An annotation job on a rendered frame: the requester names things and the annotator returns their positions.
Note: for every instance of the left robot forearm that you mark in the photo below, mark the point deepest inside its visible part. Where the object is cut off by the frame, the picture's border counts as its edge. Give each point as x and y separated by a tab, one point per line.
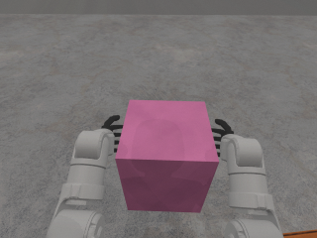
86	174

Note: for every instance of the right robot forearm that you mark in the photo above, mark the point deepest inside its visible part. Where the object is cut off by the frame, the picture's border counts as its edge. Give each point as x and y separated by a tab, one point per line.
247	178

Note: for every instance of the carton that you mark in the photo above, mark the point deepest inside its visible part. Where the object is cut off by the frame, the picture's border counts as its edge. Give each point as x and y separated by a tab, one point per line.
166	157

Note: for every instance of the right robot upper arm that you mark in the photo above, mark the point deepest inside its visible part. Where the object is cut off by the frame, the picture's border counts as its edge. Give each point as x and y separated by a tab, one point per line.
251	228

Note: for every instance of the robot right hand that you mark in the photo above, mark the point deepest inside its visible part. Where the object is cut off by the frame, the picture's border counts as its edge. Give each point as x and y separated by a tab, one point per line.
227	130

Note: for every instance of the left robot upper arm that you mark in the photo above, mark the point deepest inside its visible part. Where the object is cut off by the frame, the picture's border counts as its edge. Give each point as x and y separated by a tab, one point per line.
74	223

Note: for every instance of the robot left hand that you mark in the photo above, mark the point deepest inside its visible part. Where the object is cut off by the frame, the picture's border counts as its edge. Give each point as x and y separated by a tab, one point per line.
107	125

